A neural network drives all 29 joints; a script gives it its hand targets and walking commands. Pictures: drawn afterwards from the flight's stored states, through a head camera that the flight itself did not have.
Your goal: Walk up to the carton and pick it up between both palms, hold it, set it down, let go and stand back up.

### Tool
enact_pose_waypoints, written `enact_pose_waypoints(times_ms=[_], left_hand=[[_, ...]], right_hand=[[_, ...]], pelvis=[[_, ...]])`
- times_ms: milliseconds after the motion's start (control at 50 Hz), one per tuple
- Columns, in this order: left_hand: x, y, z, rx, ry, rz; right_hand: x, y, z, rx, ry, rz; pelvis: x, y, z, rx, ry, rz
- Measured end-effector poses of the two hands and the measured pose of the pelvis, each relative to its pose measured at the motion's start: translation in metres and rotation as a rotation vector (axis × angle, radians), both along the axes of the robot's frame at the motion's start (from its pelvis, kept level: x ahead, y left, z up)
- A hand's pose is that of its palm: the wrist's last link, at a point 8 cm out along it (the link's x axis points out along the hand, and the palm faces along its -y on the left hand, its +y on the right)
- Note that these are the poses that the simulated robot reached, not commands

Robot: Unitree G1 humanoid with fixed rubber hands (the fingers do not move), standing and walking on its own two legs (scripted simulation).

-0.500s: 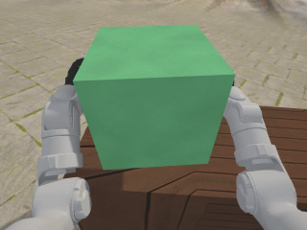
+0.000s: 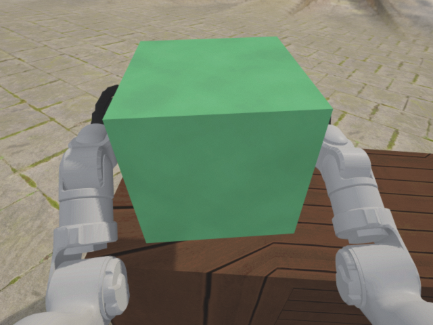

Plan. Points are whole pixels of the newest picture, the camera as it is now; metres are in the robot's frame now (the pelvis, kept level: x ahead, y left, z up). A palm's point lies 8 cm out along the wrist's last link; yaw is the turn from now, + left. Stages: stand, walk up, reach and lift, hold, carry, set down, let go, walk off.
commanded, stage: hold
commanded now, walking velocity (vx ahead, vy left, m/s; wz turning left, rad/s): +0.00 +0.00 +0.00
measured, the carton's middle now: (214, 134) +0.40 -0.01 +0.20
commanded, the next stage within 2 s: none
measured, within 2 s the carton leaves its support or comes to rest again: neither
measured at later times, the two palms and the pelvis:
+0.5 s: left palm (99, 133) +0.36 +0.19 +0.23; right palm (312, 133) +0.37 -0.18 +0.23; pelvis +0.00 +0.01 +0.00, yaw +0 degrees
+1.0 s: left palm (103, 131) +0.37 +0.18 +0.23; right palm (313, 133) +0.37 -0.18 +0.23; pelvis +0.00 +0.01 +0.00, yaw +0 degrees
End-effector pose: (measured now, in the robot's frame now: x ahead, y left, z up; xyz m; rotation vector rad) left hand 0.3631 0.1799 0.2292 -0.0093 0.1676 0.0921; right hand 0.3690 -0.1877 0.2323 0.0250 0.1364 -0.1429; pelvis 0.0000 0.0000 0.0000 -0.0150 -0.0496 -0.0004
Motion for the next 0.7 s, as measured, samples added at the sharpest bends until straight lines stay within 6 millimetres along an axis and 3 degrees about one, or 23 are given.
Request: enact_pose_waypoints(times_ms=[700], left_hand=[[-0.003,0.012,-0.003,-0.003,0.005,-0.002]], right_hand=[[-0.002,0.012,-0.003,0.002,0.014,0.001]], pelvis=[[0.001,0.008,0.0,0.0,-0.009,0.001]])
